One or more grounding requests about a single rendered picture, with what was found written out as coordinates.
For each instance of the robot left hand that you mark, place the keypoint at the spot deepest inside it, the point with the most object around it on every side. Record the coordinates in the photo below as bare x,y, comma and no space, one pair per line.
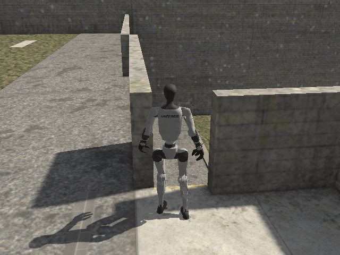
141,147

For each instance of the left robot upper arm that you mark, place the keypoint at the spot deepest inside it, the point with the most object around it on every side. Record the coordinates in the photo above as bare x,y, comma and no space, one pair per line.
150,120

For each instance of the robot right hand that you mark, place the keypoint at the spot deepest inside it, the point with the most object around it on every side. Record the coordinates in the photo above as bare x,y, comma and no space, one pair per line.
201,152

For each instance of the robot right forearm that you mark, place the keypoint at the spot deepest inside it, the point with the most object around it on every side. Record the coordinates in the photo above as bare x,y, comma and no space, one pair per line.
197,141

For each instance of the right robot upper arm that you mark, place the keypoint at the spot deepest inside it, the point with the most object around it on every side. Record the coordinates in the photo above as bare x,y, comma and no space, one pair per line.
189,121

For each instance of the left robot shin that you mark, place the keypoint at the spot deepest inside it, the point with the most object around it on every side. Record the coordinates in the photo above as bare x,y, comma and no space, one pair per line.
160,191

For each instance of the robot left forearm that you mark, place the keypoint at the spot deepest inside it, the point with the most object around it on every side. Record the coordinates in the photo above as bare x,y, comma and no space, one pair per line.
144,138

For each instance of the robot head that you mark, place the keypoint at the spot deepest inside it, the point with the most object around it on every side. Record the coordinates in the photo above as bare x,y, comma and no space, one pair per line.
170,93

